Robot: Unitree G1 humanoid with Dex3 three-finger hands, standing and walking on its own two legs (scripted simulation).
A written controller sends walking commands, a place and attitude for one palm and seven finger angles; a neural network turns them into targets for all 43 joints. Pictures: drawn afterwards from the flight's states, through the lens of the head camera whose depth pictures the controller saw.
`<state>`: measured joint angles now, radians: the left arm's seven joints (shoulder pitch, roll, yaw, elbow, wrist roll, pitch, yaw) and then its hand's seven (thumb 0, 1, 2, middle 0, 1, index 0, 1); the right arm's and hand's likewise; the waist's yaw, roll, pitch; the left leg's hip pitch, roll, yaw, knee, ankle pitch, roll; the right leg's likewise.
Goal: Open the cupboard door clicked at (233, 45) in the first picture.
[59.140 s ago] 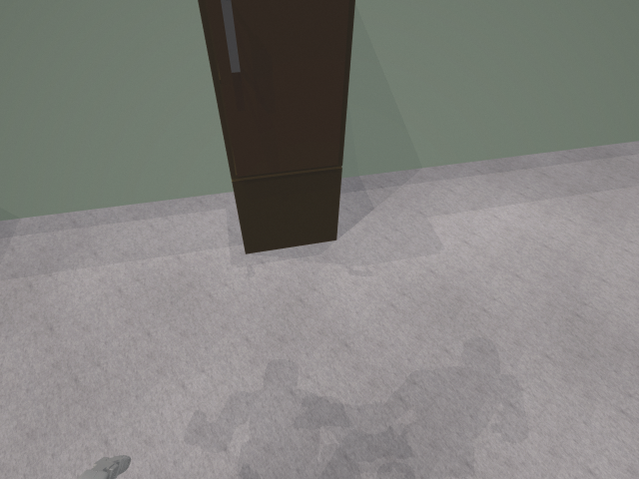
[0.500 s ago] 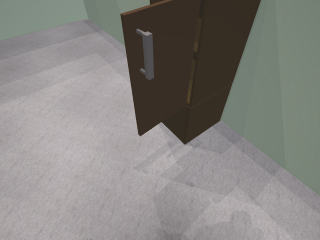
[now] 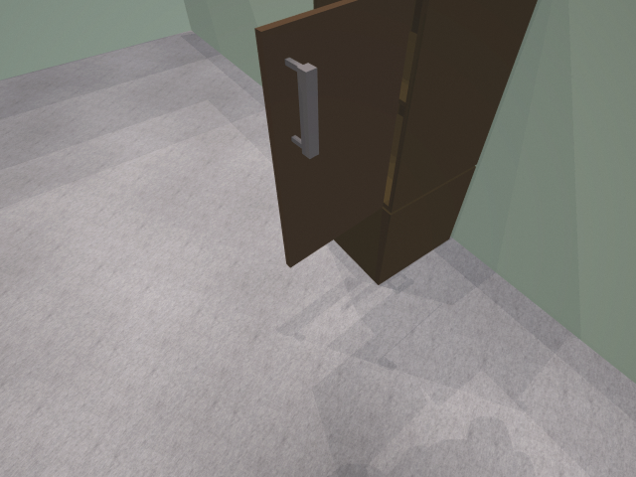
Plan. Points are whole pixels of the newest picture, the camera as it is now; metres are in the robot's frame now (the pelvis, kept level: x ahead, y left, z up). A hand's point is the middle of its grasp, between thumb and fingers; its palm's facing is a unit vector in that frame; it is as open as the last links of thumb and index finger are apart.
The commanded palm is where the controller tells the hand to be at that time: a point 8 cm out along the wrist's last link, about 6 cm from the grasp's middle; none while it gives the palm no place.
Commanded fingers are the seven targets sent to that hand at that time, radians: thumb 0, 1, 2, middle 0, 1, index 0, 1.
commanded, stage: let the arm hang, fingers relaxed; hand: left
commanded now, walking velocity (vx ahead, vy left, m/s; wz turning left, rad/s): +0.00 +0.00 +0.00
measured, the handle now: (301, 109) +0.67 +0.07 +0.11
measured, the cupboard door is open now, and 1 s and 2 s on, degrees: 94 94 94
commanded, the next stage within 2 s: look to check the result in 0.32 s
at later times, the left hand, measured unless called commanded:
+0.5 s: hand out of the picture +0.12 +0.23 -0.14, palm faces -0.01 -0.94 -0.35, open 7.4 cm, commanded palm none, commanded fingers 0.00 0.90 0.90 -0.20 -0.30 -0.20 -0.30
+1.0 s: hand (183, 454) +0.18 +0.21 -0.14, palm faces -0.03 -0.93 -0.36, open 7.4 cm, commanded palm none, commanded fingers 0.00 0.90 0.90 -0.20 -0.30 -0.20 -0.30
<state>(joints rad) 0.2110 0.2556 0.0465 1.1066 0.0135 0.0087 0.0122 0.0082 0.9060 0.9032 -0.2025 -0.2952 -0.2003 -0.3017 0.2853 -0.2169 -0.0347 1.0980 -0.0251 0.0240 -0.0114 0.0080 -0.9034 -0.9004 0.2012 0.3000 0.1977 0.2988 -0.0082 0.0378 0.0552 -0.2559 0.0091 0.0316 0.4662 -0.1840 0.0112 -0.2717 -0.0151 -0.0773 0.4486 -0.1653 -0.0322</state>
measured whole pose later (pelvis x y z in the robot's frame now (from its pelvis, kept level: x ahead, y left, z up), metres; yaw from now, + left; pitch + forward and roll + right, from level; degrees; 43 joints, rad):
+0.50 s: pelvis +0.04 -0.01 +0.01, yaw +0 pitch -1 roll +0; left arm 0.09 0.30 0.02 1.13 0.01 -0.03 0.00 0.01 0.90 0.90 -0.20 -0.30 -0.20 -0.30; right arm 0.10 -0.32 -0.02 1.11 -0.02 0.00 0.00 0.01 -0.90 -0.90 0.20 0.30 0.20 0.30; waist -0.01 0.04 0.07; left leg -0.14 0.01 0.03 0.32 -0.17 -0.01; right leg -0.18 -0.01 -0.08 0.35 -0.16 -0.03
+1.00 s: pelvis +0.08 -0.03 +0.01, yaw -1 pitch +0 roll +0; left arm 0.07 0.31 0.02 1.11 0.01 -0.03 0.01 0.01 0.90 0.90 -0.21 -0.30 -0.20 -0.30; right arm 0.10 -0.33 -0.01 1.11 -0.01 0.01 -0.01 0.01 -0.90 -0.90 0.20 0.30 0.20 0.30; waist -0.01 0.04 0.07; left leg -0.07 0.05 0.03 0.28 -0.20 -0.04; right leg -0.11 0.03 -0.07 0.31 -0.19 -0.06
